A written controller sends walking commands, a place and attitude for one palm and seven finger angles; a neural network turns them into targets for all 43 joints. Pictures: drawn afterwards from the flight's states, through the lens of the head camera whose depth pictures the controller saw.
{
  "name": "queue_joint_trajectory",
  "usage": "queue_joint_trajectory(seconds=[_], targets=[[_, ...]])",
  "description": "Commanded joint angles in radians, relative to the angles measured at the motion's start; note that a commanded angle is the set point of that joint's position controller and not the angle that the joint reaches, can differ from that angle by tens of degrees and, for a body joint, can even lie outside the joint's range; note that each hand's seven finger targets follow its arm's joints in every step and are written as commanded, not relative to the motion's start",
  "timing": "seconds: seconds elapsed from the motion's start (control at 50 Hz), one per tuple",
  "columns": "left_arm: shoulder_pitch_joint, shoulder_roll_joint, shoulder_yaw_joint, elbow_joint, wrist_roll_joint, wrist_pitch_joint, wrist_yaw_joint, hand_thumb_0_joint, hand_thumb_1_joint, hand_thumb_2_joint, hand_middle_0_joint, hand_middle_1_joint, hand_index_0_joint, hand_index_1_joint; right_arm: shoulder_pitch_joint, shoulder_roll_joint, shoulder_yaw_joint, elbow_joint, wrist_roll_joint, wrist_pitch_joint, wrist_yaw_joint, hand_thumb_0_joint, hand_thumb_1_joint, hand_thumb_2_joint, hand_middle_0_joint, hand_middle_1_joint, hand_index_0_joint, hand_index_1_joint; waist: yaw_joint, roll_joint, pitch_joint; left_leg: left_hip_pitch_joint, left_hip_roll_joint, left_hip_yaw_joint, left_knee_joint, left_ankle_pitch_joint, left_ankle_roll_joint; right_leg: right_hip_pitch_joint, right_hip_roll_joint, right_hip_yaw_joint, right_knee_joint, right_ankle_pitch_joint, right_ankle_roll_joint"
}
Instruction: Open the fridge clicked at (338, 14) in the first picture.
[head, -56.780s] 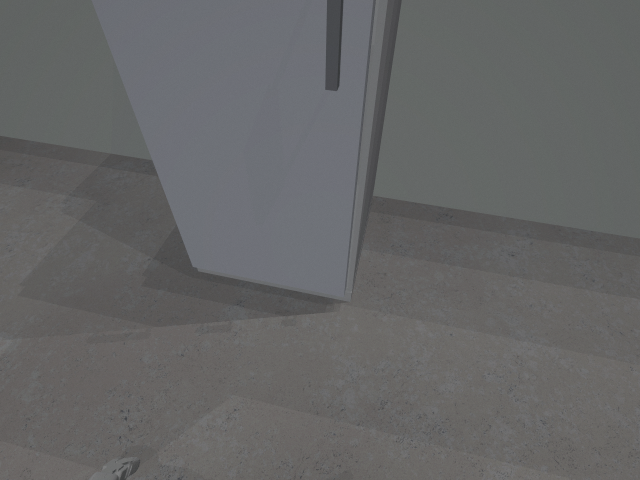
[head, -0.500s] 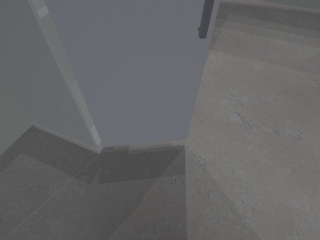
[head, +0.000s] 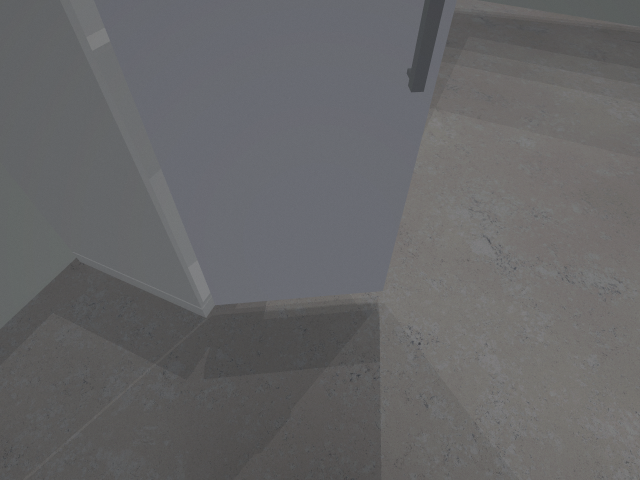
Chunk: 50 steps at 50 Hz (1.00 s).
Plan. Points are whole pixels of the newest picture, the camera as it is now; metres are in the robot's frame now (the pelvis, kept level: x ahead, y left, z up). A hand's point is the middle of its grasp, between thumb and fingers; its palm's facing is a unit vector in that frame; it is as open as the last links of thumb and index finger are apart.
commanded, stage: look to check the result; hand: right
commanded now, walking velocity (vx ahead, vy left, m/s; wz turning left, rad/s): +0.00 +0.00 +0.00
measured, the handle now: (429, 3) +0.77 -0.11 +0.24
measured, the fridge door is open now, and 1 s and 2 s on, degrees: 60 60 60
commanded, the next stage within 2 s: stand and wait in 0.44 s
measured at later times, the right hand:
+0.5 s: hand out of the picture +0.02 -0.17 -0.18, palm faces -0.02 +0.98 -0.18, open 7.3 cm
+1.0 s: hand out of the picture +0.03 -0.17 -0.18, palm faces -0.02 +0.98 -0.19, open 7.3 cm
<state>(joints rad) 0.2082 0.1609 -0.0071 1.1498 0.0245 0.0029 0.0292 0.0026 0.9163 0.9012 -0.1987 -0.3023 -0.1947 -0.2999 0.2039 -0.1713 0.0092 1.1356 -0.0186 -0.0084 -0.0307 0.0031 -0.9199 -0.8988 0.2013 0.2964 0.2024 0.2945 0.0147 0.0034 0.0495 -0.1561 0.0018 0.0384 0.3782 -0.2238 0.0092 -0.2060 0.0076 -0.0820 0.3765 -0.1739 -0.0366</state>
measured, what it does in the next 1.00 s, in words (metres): stands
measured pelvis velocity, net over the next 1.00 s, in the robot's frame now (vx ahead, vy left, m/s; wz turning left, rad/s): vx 0.02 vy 0.01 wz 0.01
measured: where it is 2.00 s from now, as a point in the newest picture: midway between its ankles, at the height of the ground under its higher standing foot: outside the picture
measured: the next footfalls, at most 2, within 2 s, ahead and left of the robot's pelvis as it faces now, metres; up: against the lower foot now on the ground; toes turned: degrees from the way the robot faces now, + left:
none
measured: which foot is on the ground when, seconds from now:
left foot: down 0.00-1.00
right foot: down 0.00-1.00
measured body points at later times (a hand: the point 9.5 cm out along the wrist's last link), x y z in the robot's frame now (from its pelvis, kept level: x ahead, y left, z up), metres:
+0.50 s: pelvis +0.02 +0.01 +0.00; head +0.04 +0.00 +0.45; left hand +0.03 +0.23 -0.16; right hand +0.03 -0.22 -0.16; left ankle -0.01 +0.11 -0.75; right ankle +0.02 -0.09 -0.75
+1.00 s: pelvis +0.02 +0.01 +0.00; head +0.04 +0.00 +0.45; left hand +0.02 +0.23 -0.16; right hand +0.03 -0.22 -0.16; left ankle -0.01 +0.11 -0.75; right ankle +0.02 -0.09 -0.75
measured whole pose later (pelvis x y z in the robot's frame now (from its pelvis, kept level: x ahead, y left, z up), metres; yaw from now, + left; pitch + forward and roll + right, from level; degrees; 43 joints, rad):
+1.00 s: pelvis +0.02 +0.01 +0.00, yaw +1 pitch +0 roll +0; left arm 0.23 0.15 -0.01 1.17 0.02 0.00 0.04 0.00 0.91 0.90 -0.20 -0.30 -0.19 -0.30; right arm 0.23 -0.16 0.01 1.15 -0.02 -0.01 -0.03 0.00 -0.92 -0.90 0.20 0.30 0.20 0.29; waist 0.01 0.01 0.04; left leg -0.10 -0.01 0.03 0.35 -0.24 0.02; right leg -0.15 0.00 -0.09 0.36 -0.20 -0.03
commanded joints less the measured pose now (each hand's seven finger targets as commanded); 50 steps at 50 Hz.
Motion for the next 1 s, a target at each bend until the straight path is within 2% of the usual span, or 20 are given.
queue_joint_trajectory(seconds=[0.0, 0.08, 0.1, 0.16, 0.2, 0.22, 0.32, 0.36, 0.46, 0.5, 0.6, 0.64, 0.7, 0.76, 0.88, 0.9, 0.98], targets=[[0.048, 0.112, 0.022, -0.021, -0.007, -0.009, 0.003, 0.0, 0.9, 0.9, -0.2, -0.3, -0.2, -0.3, 0.07, -0.111, -0.013, -0.018, 0.002, -0.01, -0.008, 0.0, -0.9, -0.9, 0.2, 0.3, 0.2, 0.3, -0.007, 0.006, -0.042, -0.031, 0.109, -0.103, -0.076, 0.107, 0.022, 0.076, -0.129, 0.13, -0.053, 0.139, 0.0], [0.049, 0.109, 0.02, -0.015, -0.006, -0.011, 0.007, 0.0, 0.9, 0.9, -0.2, -0.3, -0.2, -0.3, 0.069, -0.102, -0.013, -0.013, 0.004, -0.01, -0.008, 0.0, -0.9, -0.9, 0.2, 0.3, 0.2, 0.3, -0.003, 0.0, -0.05, -0.021, 0.11, -0.104, -0.072, 0.134, 0.022, 0.088, -0.13, 0.126, -0.049, 0.161, 0.0], [0.049, 0.11, 0.021, -0.017, -0.008, -0.01, 0.006, 0.0, 0.9, 0.9, -0.2, -0.3, -0.2, -0.3, 0.073, -0.107, -0.014, -0.013, 0.003, -0.011, -0.009, 0.0, -0.9, -0.9, 0.2, 0.3, 0.2, 0.3, -0.005, 0.015, -0.047, -0.023, 0.111, -0.102, -0.076, 0.14, 0.022, 0.092, -0.131, 0.126, -0.046, 0.166, 0.001], [0.042, 0.104, 0.02, -0.012, -0.007, -0.009, 0.008, 0.0, 0.9, 0.9, -0.2, -0.3, -0.2, -0.3, 0.075, -0.099, -0.012, -0.008, 0.004, -0.009, -0.009, 0.0, -0.9, -0.9, 0.2, 0.3, 0.2, 0.3, -0.003, -0.009, -0.024, -0.031, 0.111, -0.105, -0.082, 0.126, 0.022, 0.088, -0.129, 0.123, -0.052, 0.151, 0.001], [0.047, 0.107, 0.02, -0.013, -0.008, -0.007, 0.007, 0.0, 0.9, 0.9, -0.2, -0.3, -0.2, -0.3, 0.084, -0.103, -0.012, -0.006, 0.002, -0.01, -0.01, 0.0, -0.9, -0.9, 0.2, 0.3, 0.2, 0.3, -0.004, 0.015, -0.02, -0.032, 0.109, -0.105, -0.088, 0.126, 0.021, 0.09, -0.13, 0.124, -0.05, 0.15, 0.002], [0.045, 0.102, 0.02, -0.008, -0.008, -0.006, 0.007, 0.0, 0.9, 0.9, -0.2, -0.3, -0.2, -0.3, 0.077, -0.099, -0.011, -0.004, 0.004, -0.01, -0.01, 0.0, -0.9, -0.9, 0.2, 0.3, 0.2, 0.3, -0.002, 0.003, -0.002, -0.039, 0.111, -0.106, -0.092, 0.114, 0.021, 0.08, -0.129, 0.121, -0.054, 0.135, 0.003], [0.048, 0.103, 0.019, -0.007, -0.007, -0.008, 0.008, 0.0, 0.9, 0.9, -0.2, -0.3, -0.2, -0.3, 0.086, -0.096, -0.011, -0.002, 0.004, -0.012, -0.01, 0.0, -0.9, -0.9, 0.2, 0.3, 0.2, 0.3, -0.002, 0.003, -0.025, -0.02, 0.112, -0.108, -0.09, 0.14, 0.022, 0.092, -0.128, 0.12, -0.049, 0.149, 0.003], [0.048, 0.103, 0.018, -0.005, -0.007, -0.009, 0.009, 0.0, 0.9, 0.9, -0.2, -0.3, -0.2, -0.3, 0.084, -0.097, -0.012, -0.002, 0.005, -0.012, -0.009, 0.0, -0.9, -0.9, 0.2, 0.3, 0.2, 0.3, -0.002, -0.015, -0.025, -0.017, 0.112, -0.108, -0.089, 0.145, 0.022, 0.093, -0.129, 0.118, -0.051, 0.155, 0.004], [0.052, 0.103, 0.018, -0.005, -0.006, -0.01, 0.011, 0.0, 0.9, 0.9, -0.2, -0.3, -0.2, -0.3, 0.085, -0.094, -0.012, -0.002, 0.005, -0.011, -0.009, 0.0, -0.9, -0.9, 0.2, 0.3, 0.2, 0.3, -0.003, -0.01, -0.019, -0.013, 0.112, -0.104, -0.085, 0.165, 0.023, 0.095, -0.132, 0.117, -0.05, 0.174, 0.003], [0.056, 0.106, 0.019, -0.008, -0.009, -0.01, 0.01, 0.0, 0.9, 0.9, -0.2, -0.3, -0.2, -0.3, 0.092, -0.099, -0.013, -0.003, 0.004, -0.012, -0.011, 0.0, -0.9, -0.9, 0.2, 0.3, 0.2, 0.3, -0.006, 0.011, -0.028, -0.008, 0.111, -0.104, -0.085, 0.176, 0.022, 0.103, -0.132, 0.12, -0.047, 0.186, 0.002], [0.062, 0.106, 0.02, -0.006, -0.008, -0.011, 0.011, 0.0, 0.9, 0.9, -0.2, -0.3, -0.2, -0.3, 0.091, -0.1, -0.015, -0.006, 0.004, -0.013, -0.012, 0.0, -0.9, -0.9, 0.2, 0.3, 0.2, 0.3, -0.005, 0.009, -0.034, 0.002, 0.112, -0.105, -0.082, 0.197, 0.022, 0.108, -0.133, 0.115, -0.045, 0.196, 0.003], [0.058, 0.102, 0.018, -0.002, -0.008, -0.01, 0.011, 0.0, 0.9, 0.9, -0.2, -0.3, -0.2, -0.3, 0.084, -0.099, -0.014, -0.006, 0.005, -0.011, -0.011, 0.0, -0.9, -0.9, 0.2, 0.3, 0.2, 0.3, -0.004, -0.009, -0.008, -0.008, 0.113, -0.105, -0.087, 0.177, 0.022, 0.098, -0.132, 0.113, -0.052, 0.178, 0.004], [0.063, 0.104, 0.018, -0.002, -0.008, -0.01, 0.011, 0.0, 0.9, 0.9, -0.2, -0.3, -0.2, -0.3, 0.09, -0.101, -0.015, -0.006, 0.004, -0.011, -0.011, 0.0, -0.9, -0.9, 0.2, 0.3, 0.2, 0.3, -0.006, 0.009, -0.012, -0.005, 0.109, -0.103, -0.089, 0.173, 0.022, 0.1, -0.134, 0.116, -0.053, 0.182, 0.003], [0.063, 0.103, 0.018, -0.001, -0.006, -0.011, 0.011, 0.0, 0.9, 0.9, -0.2, -0.3, -0.2, -0.3, 0.086, -0.098, -0.014, -0.006, 0.006, -0.011, -0.01, 0.0, -0.9, -0.9, 0.2, 0.3, 0.2, 0.3, -0.004, -0.011, -0.008, -0.007, 0.111, -0.107, -0.088, 0.169, 0.022, 0.101, -0.133, 0.112, -0.057, 0.177, 0.003], [0.067, 0.102, 0.017, 0.001, -0.006, -0.011, 0.011, 0.0, 0.9, 0.9, -0.2, -0.3, -0.2, -0.3, 0.086, -0.096, -0.016, -0.006, 0.005, -0.009, -0.009, 0.0, -0.9, -0.9, 0.2, 0.3, 0.2, 0.3, -0.005, -0.009, 0.003, -0.013, 0.108, -0.107, -0.095, 0.133, 0.022, 0.096, -0.134, 0.116, -0.066, 0.16, 0.002], [0.07, 0.105, 0.019, -0.003, -0.008, -0.01, 0.01, 0.0, 0.9, 0.9, -0.2, -0.3, -0.2, -0.3, 0.092, -0.101, -0.016, -0.007, 0.004, -0.011, -0.01, 0.0, -0.9, -0.9, 0.2, 0.3, 0.2, 0.3, -0.006, 0.009, -0.012, -0.007, 0.108, -0.106, -0.095, 0.151, 0.022, 0.104, -0.134, 0.117, -0.059, 0.173, 0.002], [0.073, 0.101, 0.019, 0.002, -0.006, -0.011, 0.011, 0.0, 0.9, 0.9, -0.2, -0.3, -0.2, -0.3, 0.088, -0.096, -0.016, -0.006, 0.005, -0.011, -0.01, 0.0, -0.9, -0.9, 0.2, 0.3, 0.2, 0.3, -0.004, -0.003, -0.011, -0.005, 0.109, -0.107, -0.092, 0.154, 0.022, 0.102, -0.133, 0.114, -0.061, 0.169, 0.003]])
